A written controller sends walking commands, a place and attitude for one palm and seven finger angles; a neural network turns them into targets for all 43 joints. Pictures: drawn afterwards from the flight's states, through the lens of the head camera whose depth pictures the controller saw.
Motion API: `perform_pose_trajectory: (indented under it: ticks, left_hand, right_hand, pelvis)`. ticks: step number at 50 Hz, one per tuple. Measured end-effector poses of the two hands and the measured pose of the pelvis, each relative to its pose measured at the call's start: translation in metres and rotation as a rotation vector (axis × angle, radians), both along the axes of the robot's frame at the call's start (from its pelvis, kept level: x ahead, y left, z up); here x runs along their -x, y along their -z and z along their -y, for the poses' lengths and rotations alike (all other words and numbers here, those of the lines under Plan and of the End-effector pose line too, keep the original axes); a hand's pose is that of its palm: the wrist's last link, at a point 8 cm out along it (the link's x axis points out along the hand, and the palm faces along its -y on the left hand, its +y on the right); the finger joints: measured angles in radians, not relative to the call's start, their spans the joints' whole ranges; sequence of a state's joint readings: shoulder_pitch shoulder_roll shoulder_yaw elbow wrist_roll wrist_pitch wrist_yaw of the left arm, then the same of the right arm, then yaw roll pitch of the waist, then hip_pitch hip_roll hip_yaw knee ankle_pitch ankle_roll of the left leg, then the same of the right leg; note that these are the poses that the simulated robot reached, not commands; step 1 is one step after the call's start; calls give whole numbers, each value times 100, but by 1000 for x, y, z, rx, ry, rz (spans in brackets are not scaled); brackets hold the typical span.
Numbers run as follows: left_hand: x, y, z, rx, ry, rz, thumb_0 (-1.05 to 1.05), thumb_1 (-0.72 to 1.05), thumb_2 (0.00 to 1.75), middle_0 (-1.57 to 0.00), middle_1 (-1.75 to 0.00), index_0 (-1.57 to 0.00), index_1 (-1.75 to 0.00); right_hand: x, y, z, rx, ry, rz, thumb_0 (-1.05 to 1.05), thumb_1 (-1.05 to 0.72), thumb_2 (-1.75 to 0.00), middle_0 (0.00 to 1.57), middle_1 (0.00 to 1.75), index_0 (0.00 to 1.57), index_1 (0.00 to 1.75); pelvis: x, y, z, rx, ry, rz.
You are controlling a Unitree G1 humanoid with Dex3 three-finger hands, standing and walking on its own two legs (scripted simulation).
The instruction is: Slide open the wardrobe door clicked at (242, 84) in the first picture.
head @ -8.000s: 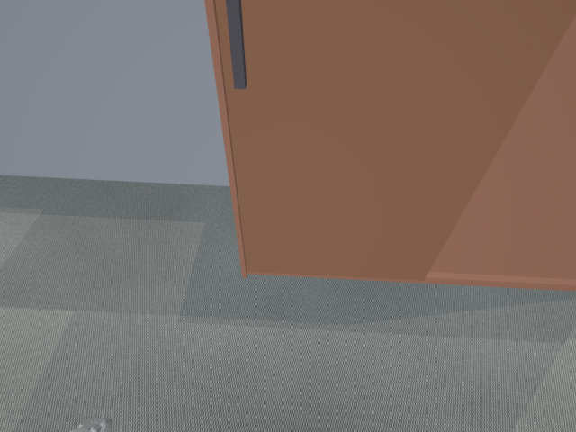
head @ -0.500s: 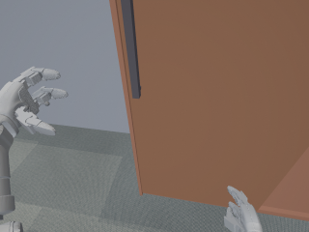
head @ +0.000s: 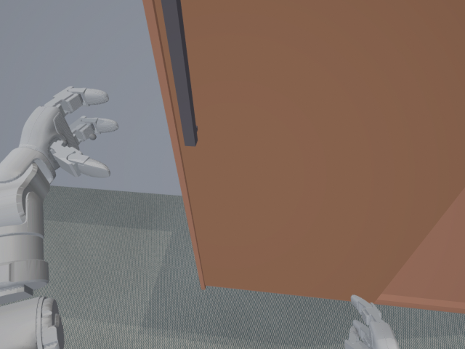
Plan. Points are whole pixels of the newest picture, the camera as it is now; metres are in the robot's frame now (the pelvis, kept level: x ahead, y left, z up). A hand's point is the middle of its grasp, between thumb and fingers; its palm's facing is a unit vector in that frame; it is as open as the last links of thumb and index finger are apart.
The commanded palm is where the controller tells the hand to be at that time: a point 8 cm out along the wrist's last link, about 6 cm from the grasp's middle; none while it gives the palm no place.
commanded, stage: move the hooked fingers beside the handle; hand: left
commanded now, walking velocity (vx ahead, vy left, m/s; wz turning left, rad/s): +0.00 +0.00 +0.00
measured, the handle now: (184, 72) +0.54 +0.16 +0.25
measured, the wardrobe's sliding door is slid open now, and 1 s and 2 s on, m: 0.00 0.00 0.00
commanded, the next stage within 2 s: feel for the door with the fingertips in 1.78 s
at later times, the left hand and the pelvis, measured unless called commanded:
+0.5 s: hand (118, 117) +0.40 +0.24 +0.23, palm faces +0.03 -1.00 -0.03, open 14.0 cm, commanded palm +0.39 +0.28 +0.23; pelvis +0.01 +0.00 +0.00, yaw +0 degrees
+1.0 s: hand (141, 100) +0.46 +0.22 +0.23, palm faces +0.02 -1.00 +0.00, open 14.0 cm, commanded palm +0.45 +0.27 +0.22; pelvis +0.01 +0.00 +0.00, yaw -1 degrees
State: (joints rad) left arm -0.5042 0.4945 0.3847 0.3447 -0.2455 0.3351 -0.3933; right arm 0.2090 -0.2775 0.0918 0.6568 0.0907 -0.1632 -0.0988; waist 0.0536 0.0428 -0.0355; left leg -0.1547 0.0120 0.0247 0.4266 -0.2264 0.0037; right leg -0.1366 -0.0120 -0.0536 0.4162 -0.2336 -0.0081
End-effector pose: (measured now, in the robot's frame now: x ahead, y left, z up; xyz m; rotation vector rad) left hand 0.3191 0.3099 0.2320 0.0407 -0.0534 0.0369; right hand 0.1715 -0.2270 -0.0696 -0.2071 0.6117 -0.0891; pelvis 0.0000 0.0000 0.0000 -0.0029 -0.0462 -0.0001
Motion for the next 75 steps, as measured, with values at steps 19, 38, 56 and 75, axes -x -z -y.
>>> perform_pose_trajectory:
  ticks: [19, 38, 56, 75]
  left_hand:
    - [-44, 0, 13, 24, -8, -28, -1, -50, 30, -30, -120, -30, -120]
    - [-98, 0, 42, 40, 17, -52, -1, -50, 30, -30, -120, -30, -120]
    - [-134, 5, 39, 43, 27, -61, -1, -50, 30, -30, -120, -29, -120]
    - [-139, 17, 26, 49, 18, -63, -1, -50, 30, -30, -120, -30, -120]
  right_hand:
    - [11, 6, 15, 7, 66, -48, 1, -90, -90, 20, 30, 20, 30]
    - [55, 23, 29, 27, 151, -173, 1, -90, -90, 20, 30, 20, 29]
    - [123, 34, 43, 76, 242, -357, 1, -90, -90, 20, 30, 20, 29]
    - [116, 33, 32, 53, 243, -360, 1, -90, -90, 20, 30, 20, 29]
  pelvis:
    - [-8, 0, 4, -1, 11, -31]
    - [-8, 1, 2, -1, 20, -68]
    - [-10, 2, -3, 3, 28, -117]
    - [-19, 3, -8, 7, 40, -134]
